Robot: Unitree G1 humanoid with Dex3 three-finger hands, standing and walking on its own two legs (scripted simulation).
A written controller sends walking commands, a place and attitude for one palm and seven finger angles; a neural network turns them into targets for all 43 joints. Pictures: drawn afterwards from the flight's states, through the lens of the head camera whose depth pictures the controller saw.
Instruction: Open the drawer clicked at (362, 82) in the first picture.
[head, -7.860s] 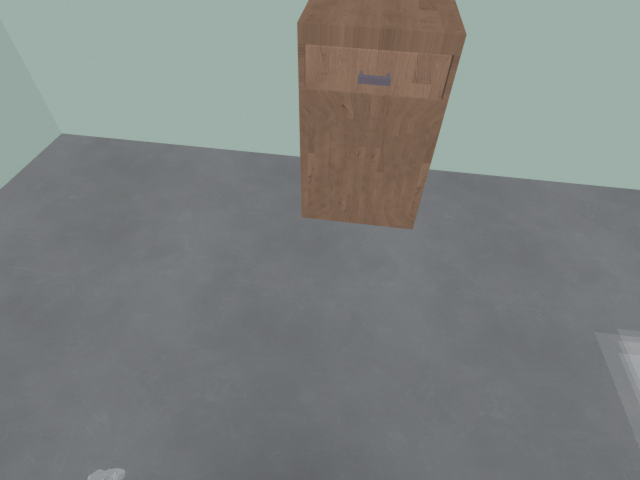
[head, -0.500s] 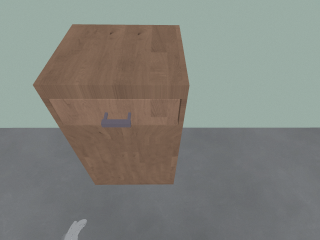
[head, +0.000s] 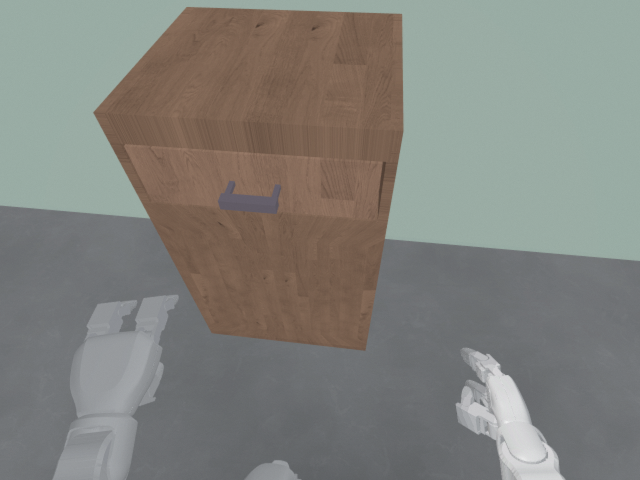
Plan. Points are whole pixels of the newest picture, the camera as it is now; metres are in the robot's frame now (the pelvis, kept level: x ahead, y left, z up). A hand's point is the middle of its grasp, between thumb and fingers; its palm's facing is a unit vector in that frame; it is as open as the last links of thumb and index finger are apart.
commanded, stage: raise the hand with hooked fingers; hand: left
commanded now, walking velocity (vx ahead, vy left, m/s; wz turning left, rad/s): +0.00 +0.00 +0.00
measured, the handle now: (251, 195) +0.56 +0.22 -0.02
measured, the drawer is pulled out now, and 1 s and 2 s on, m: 0.00 0.00 0.00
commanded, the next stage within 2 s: move the hooked fingers above the handle in 1.28 s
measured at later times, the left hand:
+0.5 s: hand (157, 294) +0.29 +0.25 +0.07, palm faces +0.07 -0.09 -0.99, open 12.7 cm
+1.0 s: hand (143, 232) +0.34 +0.27 +0.13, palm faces +0.03 -0.09 -1.00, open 13.8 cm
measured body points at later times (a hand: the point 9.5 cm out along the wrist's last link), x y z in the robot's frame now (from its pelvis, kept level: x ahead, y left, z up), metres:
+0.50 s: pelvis +0.02 +0.01 +0.04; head +0.05 -0.02 +0.49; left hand +0.28 +0.25 +0.12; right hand +0.19 -0.25 -0.08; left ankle +0.01 +0.13 -0.68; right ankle +0.00 -0.08 -0.68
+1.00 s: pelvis +0.02 +0.03 +0.05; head +0.04 +0.00 +0.50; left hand +0.33 +0.27 +0.18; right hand +0.22 -0.18 -0.06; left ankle +0.01 +0.13 -0.68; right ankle +0.00 -0.08 -0.68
